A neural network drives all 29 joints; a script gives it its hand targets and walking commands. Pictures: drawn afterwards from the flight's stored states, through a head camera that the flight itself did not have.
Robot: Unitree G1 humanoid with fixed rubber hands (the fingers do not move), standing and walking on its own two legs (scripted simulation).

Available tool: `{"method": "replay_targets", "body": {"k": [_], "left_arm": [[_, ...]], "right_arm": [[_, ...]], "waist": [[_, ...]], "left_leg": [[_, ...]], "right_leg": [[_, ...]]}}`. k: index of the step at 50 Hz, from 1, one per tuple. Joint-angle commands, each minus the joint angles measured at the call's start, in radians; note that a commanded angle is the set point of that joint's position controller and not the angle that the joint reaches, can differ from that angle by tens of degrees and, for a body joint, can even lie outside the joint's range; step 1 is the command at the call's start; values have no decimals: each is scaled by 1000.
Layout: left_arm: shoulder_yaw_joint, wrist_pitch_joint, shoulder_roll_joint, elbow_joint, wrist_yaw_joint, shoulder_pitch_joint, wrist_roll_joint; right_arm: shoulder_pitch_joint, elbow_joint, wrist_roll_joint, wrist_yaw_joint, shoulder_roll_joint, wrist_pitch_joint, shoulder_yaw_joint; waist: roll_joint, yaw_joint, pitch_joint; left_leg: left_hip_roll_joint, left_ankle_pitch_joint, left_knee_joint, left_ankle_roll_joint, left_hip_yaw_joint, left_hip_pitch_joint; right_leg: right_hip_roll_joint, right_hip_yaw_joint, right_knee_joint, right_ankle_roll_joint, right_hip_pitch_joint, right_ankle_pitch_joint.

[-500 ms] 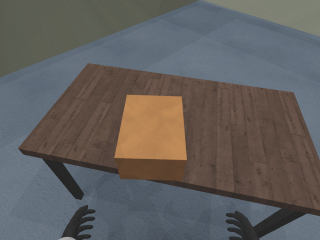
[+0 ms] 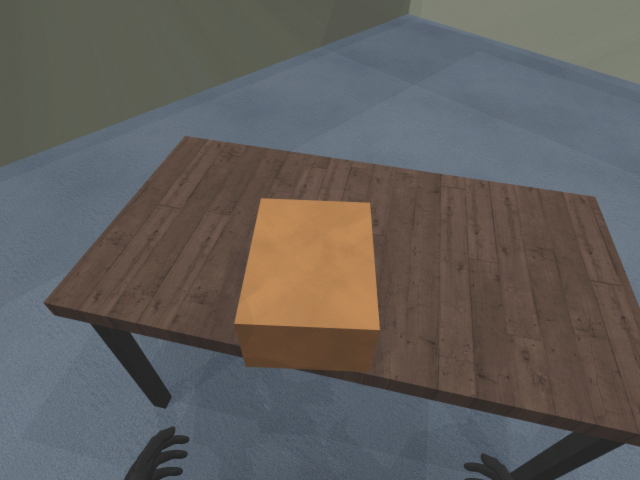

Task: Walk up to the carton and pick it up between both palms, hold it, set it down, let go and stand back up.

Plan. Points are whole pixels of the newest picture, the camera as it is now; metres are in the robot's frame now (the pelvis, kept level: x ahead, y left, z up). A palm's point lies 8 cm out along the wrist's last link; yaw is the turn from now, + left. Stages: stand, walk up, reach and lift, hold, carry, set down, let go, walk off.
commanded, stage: stand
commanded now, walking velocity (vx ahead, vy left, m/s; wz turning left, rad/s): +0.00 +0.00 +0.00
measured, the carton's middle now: (311, 279) +0.49 +0.03 -0.10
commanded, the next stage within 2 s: none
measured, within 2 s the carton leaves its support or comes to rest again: neither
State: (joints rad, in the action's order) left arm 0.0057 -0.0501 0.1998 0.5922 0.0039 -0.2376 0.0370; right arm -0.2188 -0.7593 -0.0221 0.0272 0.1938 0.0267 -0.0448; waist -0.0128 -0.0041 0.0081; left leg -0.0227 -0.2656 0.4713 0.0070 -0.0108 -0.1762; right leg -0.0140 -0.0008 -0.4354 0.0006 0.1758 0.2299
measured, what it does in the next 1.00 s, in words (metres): stands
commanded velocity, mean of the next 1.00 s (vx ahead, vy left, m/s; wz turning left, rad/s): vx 0.00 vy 0.00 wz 0.00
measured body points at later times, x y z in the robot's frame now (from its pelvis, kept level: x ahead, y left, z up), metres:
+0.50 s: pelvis +0.01 +0.01 +0.00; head -0.01 +0.00 +0.45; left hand +0.00 +0.24 -0.15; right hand +0.02 -0.23 -0.15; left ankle -0.01 +0.12 -0.74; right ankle +0.00 -0.12 -0.74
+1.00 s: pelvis +0.01 +0.01 +0.00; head -0.01 +0.01 +0.45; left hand -0.04 +0.21 -0.16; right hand -0.03 -0.19 -0.16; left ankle -0.01 +0.12 -0.74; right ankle +0.00 -0.12 -0.74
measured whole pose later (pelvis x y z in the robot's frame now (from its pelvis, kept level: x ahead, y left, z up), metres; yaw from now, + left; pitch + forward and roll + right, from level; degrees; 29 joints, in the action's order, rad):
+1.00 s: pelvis +0.01 +0.01 +0.00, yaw +2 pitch -3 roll +0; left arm -0.01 0.00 0.08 1.15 0.05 -0.36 0.02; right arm -0.33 -1.20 -0.01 -0.04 0.10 0.00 -0.01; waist -0.02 0.00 0.01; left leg 0.02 -0.24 0.40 -0.02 0.02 -0.11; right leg 0.03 0.02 -0.38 0.03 0.10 0.22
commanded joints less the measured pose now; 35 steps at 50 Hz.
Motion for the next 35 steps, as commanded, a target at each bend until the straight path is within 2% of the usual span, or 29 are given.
{"method": "replay_targets", "body": {"k": [1, 3, 6, 12, 23, 35], "left_arm": [[-59, 62, 110, -44, -4, -5, 1], [-63, 65, 115, -12, 1, -26, -2], [-69, 76, 119, 32, 8, -47, -4], [-77, 93, 119, 130, 20, -103, -9], [-64, 82, 61, 323, 37, -190, -15], [-43, 69, 6, 472, 44, -210, -18]], "right_arm": [[-19, 43, 2, -3, 136, -28, -38], [-23, 18, -1, -3, 135, -26, -40], [-54, -29, -1, -8, 138, -20, -42], [-103, -116, 4, -23, 134, -9, -41], [-162, -272, 7, -47, 83, -17, -22], [-179, -378, 9, -62, 34, -20, 6]], "waist": [[24, -6, -88], [12, -9, -21], [12, -5, 6], [23, -2, -19], [0, 1, 63], [12, 5, 109]], "left_leg": [[-65, 147, -72, 2, 63, -67], [-64, 122, -94, -2, 76, -95], [-65, 125, -112, -10, 95, -97], [-65, 158, -133, -20, 107, -52], [-56, 155, -169, -24, 106, -41], [-48, 144, -177, -26, 107, -38]], "right_leg": [[100, -58, 39, 3, -44, -260], [100, -64, 65, 2, -3, -189], [102, -67, 86, -2, 8, -148], [106, -59, 101, -9, -30, -161], [107, -44, 128, -9, -43, -134], [105, -35, 132, -3, -45, -110]]}}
